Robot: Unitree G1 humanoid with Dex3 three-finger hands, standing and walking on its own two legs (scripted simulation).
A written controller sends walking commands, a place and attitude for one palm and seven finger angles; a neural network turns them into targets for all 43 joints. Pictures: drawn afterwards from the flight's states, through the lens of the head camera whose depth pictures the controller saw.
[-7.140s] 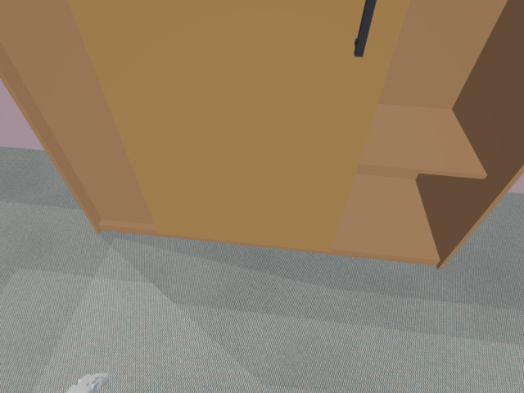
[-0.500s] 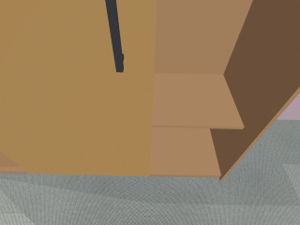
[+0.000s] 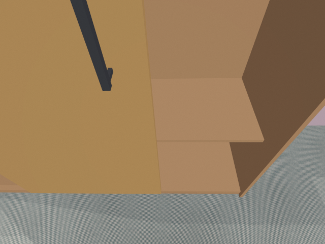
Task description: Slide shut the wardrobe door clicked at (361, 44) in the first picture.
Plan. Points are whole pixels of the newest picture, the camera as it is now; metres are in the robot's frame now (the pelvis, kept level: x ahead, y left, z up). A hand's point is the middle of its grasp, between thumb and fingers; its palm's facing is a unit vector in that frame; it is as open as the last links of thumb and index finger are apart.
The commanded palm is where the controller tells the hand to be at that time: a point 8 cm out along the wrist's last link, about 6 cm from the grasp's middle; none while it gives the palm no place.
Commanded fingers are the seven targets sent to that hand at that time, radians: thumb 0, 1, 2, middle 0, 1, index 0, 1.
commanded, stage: come to a stop and stand still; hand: left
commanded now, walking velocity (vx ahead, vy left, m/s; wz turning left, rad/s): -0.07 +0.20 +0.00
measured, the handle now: (97, 43) +0.43 +0.15 +0.27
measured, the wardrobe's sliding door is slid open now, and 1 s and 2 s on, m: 0.47 0.47 0.47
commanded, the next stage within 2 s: look again from close up in 1.12 s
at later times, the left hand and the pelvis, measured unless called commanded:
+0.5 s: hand out of the picture -0.04 +0.21 -0.17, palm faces +0.07 -0.98 -0.19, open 7.4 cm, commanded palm none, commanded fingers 0.00 0.90 0.90 -0.20 -0.30 -0.20 -0.30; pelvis -0.05 +0.03 +0.00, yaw +0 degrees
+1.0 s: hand out of the picture -0.10 +0.16 -0.17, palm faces +0.03 -0.99 -0.13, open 7.4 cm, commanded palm none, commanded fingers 0.00 0.90 0.90 -0.20 -0.30 -0.20 -0.30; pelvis -0.07 +0.02 +0.01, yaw -1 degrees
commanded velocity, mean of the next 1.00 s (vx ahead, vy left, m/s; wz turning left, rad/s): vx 0.00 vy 0.03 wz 0.00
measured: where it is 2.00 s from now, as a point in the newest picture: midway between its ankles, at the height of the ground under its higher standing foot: outside the picture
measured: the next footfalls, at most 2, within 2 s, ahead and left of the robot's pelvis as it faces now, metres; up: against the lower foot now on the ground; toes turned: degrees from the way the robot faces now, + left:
left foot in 0.30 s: +0.02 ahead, +0.12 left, +0.00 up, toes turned +2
right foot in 0.60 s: -0.04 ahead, -0.05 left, +0.00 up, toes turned -1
